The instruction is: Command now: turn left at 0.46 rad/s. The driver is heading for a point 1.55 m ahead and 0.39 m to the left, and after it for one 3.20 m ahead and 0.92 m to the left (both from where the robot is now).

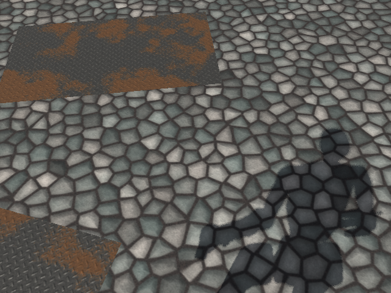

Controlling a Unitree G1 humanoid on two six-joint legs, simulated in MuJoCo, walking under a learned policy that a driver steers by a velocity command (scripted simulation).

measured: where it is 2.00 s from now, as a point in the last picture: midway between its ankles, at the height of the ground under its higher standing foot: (96, 212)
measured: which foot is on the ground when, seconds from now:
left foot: up 0.00-0.24, down 0.26-0.72, up 0.74-1.00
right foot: down 0.00-0.26, up 0.28-0.68, down 0.70-1.00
